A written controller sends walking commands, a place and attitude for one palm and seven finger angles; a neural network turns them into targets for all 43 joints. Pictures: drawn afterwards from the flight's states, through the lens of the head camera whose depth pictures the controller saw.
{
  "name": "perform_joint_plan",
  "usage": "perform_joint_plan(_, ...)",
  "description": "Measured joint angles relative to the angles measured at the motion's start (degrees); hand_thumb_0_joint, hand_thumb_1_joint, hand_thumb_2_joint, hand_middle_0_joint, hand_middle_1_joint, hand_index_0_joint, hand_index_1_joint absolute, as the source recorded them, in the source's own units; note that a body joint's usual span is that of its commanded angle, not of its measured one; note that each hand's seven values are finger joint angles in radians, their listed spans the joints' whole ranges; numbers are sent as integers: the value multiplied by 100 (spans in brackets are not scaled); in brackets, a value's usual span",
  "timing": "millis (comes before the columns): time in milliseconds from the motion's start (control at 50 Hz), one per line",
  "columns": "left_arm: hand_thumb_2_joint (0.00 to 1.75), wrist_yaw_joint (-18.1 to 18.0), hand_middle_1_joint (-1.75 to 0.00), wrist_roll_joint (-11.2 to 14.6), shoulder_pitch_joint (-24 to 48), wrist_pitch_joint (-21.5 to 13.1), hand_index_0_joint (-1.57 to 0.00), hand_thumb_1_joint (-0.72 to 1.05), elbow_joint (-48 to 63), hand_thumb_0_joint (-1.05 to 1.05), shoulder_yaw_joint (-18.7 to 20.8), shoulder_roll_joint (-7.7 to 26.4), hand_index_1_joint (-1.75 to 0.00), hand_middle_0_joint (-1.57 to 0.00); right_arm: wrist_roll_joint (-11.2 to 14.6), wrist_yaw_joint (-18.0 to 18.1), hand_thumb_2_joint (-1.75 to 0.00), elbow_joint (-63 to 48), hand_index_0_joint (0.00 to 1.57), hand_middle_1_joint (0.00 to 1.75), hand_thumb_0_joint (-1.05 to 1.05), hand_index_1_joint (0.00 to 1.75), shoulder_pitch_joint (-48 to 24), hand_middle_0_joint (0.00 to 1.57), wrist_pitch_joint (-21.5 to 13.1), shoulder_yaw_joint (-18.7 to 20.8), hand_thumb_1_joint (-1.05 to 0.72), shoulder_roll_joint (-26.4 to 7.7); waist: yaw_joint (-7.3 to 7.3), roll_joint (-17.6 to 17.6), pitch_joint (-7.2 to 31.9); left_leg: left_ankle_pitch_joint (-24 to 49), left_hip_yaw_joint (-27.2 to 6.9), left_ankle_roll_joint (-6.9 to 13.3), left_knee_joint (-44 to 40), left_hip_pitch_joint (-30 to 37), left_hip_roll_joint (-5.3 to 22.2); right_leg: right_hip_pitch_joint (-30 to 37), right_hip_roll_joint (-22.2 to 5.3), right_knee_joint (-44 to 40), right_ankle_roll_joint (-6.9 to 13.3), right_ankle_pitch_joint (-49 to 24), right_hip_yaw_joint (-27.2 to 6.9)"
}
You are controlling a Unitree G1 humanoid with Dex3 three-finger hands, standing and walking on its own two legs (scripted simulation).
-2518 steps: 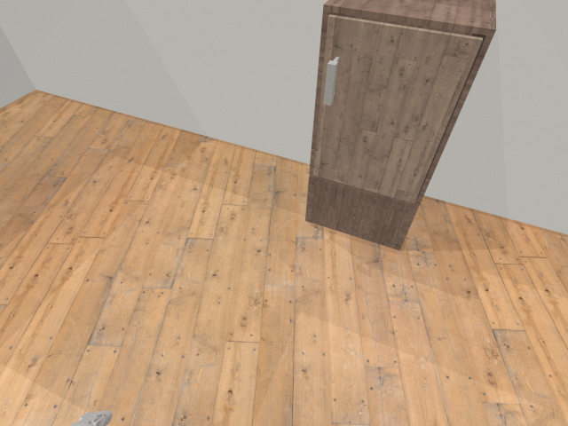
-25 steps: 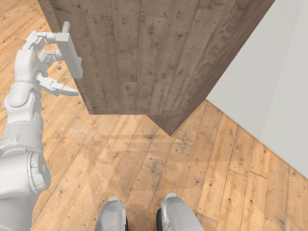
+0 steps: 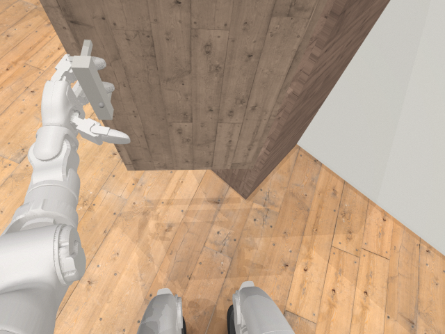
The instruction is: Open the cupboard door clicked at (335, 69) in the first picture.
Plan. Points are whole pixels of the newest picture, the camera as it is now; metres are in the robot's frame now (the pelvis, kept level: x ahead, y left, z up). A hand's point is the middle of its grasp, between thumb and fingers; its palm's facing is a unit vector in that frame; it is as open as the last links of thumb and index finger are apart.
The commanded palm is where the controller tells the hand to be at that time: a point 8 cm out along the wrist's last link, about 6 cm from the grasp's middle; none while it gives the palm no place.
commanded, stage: slide the fingers in behind the handle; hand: left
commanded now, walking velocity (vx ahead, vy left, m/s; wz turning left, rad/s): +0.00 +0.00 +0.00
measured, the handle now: (97, 81) +0.55 +0.19 +0.06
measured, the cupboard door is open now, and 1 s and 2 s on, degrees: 45 45 75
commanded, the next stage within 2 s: close the thumb around the handle in 0.38 s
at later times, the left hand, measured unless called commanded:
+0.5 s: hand (103, 106) +0.49 +0.17 +0.06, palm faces -0.02 -1.00 -0.02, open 14.0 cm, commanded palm +0.47 +0.21 +0.06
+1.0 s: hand (104, 104) +0.50 +0.17 +0.06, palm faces -0.01 -1.00 -0.01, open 7.2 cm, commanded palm +0.48 +0.22 +0.06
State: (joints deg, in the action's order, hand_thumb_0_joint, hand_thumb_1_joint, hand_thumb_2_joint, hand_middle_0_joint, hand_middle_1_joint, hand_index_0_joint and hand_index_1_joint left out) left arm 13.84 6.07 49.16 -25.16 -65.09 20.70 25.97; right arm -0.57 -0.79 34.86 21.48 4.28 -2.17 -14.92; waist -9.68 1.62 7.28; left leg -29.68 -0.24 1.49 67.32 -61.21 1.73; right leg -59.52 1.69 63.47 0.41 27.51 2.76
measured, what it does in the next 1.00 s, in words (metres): stands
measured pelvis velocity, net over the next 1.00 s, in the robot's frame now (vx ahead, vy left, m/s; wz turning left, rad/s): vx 0.00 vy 0.00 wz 0.00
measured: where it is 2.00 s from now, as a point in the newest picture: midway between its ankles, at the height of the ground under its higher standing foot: outside the picture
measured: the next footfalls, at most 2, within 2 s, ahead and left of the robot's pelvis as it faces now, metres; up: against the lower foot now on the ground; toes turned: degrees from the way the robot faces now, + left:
none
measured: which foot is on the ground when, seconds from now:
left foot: down 0.00-1.00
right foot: down 0.00-1.00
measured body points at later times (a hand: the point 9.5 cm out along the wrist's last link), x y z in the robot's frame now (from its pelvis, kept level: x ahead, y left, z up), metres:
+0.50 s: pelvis +0.00 +0.00 +0.00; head +0.13 +0.02 +0.43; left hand +0.49 +0.22 +0.07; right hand +0.02 -0.27 -0.11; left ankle +0.01 +0.10 -0.64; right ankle +0.02 -0.12 -0.64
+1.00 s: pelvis +0.00 +0.00 +0.00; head +0.13 +0.02 +0.43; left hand +0.49 +0.23 +0.06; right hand +0.01 -0.27 -0.11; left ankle +0.01 +0.10 -0.64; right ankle +0.02 -0.12 -0.64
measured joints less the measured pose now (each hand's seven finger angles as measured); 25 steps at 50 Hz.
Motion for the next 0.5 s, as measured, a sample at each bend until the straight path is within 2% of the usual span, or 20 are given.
perform_joint_plan(140,30,-48,-120,-40,-64,-45,-30,-50,28,-2,78,-20,-120,-30,5,5,-90,-36,20,30,0,30,-41,20,11,6,-91,-7,-10,-10,2,-2,21,-13,-5,32,12,8,12,22,12,5,-22)
perform_joint_plan(300,30,-17,-120,39,-90,-59,-30,-50,1,-2,-63,-44,-120,-30,32,8,-90,-3,20,30,0,30,-40,20,1,13,-91,-8,55,-3,14,21,-5,-25,-42,89,-6,74,-3,-5,23,0,2)
perform_joint_plan(500,30,-67,-120,-2,9,-97,-30,-50,-56,-2,-109,-76,-120,-30,13,16,-90,6,20,30,0,30,-78,20,-41,21,-91,-25,35,1,8,31,-23,-26,9,18,-21,11,-18,48,26,1,19)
